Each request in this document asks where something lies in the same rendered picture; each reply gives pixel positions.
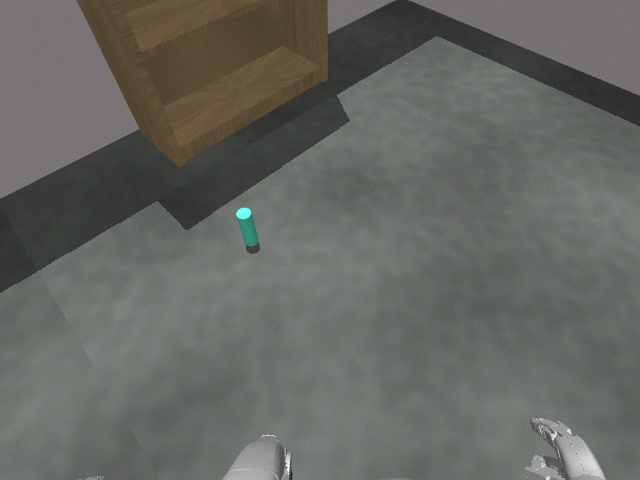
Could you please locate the right robot hand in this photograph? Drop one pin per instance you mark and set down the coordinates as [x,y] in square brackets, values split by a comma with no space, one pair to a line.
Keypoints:
[574,456]

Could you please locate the can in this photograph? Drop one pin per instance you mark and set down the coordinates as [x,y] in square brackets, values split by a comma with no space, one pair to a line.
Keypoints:
[247,226]

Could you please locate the bookshelf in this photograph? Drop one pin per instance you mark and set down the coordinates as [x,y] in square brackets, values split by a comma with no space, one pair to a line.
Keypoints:
[194,72]

